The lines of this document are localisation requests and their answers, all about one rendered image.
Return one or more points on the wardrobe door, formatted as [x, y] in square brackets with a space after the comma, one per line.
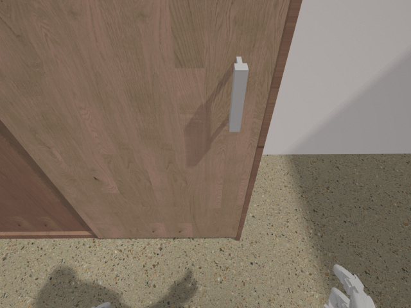
[29, 201]
[124, 105]

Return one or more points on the right robot hand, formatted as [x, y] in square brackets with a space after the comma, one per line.
[353, 287]

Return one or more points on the handle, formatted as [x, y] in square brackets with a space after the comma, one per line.
[239, 83]

